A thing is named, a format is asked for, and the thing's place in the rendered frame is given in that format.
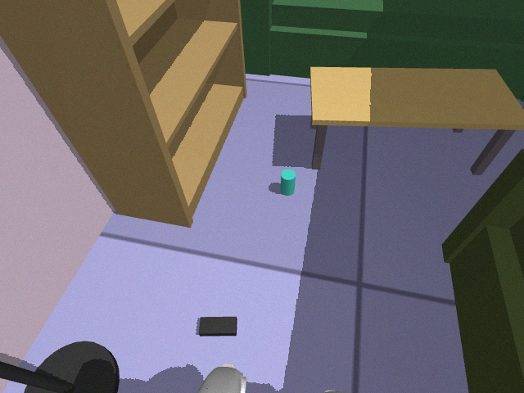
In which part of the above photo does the sofa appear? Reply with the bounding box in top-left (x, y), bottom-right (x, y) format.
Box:
top-left (240, 0), bottom-right (524, 102)

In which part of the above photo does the coffee table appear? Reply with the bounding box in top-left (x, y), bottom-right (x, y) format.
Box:
top-left (310, 67), bottom-right (524, 175)

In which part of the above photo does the bookshelf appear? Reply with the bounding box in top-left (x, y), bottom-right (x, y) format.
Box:
top-left (0, 0), bottom-right (247, 228)

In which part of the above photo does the armchair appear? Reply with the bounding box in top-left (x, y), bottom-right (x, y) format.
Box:
top-left (442, 149), bottom-right (524, 393)

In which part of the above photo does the floor lamp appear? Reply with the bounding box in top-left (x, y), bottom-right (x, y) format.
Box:
top-left (0, 341), bottom-right (120, 393)

